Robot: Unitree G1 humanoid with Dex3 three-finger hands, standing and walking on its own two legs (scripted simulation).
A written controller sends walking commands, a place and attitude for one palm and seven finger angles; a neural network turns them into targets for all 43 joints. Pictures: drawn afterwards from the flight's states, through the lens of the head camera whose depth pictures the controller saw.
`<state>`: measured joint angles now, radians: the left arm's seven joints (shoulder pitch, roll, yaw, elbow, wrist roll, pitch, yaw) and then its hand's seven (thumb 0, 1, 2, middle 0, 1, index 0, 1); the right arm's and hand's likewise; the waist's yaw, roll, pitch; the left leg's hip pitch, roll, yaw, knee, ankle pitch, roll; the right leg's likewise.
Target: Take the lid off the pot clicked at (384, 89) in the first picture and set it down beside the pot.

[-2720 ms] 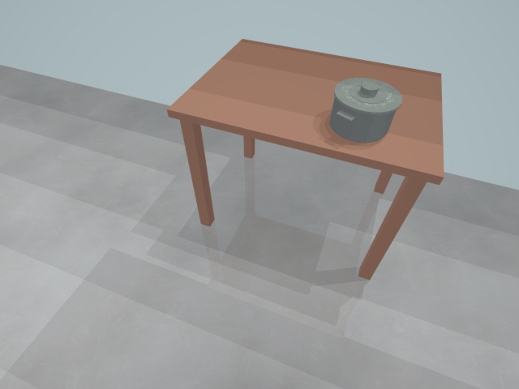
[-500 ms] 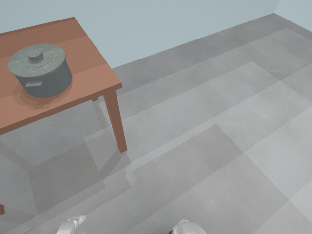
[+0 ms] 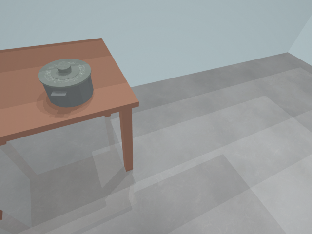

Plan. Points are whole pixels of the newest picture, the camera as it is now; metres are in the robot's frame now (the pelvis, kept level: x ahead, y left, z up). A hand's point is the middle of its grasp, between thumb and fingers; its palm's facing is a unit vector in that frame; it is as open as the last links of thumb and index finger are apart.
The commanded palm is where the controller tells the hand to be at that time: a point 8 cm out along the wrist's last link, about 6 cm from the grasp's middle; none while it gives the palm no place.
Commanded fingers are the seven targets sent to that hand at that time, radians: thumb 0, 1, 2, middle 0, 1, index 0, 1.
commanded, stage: turn to face it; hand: left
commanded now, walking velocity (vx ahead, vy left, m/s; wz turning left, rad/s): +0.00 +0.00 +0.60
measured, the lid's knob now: (64, 67) +0.69 +0.40 +0.03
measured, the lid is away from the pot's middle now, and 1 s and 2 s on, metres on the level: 0.00 0.00 0.00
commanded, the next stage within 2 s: take the last steps up to it in 0.70 s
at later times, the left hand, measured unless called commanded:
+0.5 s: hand out of the picture +0.03 +0.19 -0.14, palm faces +0.26 -0.92 -0.29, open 7.4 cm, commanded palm none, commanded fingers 0.00 0.90 0.90 -0.20 -0.30 -0.20 -0.30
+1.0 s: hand out of the picture -0.14 +0.12 -0.16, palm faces +0.50 -0.84 -0.23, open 7.3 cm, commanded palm none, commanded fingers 0.00 0.90 0.90 -0.20 -0.30 -0.20 -0.30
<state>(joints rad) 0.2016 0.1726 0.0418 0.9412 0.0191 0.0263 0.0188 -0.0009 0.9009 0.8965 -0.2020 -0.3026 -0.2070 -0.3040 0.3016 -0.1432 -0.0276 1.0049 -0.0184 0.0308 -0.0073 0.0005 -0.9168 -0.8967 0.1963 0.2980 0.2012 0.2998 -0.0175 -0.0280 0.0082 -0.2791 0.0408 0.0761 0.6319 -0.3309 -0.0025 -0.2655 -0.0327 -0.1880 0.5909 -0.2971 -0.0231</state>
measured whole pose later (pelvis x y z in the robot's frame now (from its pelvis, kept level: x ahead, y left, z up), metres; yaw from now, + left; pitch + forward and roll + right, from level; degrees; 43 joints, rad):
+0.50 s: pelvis -0.02 -0.04 +0.01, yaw +13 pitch +1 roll +0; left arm 0.17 0.23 0.07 0.91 0.01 0.04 0.02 0.00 0.91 0.90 -0.20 -0.30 -0.20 -0.30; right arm 0.23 -0.24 -0.07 0.95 -0.02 0.05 -0.01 0.00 -0.91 -0.90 0.20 0.30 0.20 0.30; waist -0.02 0.03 0.04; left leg -0.35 -0.07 -0.13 0.53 -0.19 0.00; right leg -0.29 0.00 0.00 0.61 -0.33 0.07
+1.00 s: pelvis -0.03 -0.04 +0.01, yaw +25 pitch +0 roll +0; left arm 0.38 0.21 0.05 1.01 0.03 0.00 0.01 0.00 0.91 0.90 -0.20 -0.30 -0.21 -0.30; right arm 0.14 -0.20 -0.04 0.98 -0.02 0.03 0.01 0.00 -0.91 -0.90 0.19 0.30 0.20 0.30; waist 0.07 -0.02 0.04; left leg -0.23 0.01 0.06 0.62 -0.41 -0.01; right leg -0.20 -0.07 -0.18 0.48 -0.28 -0.01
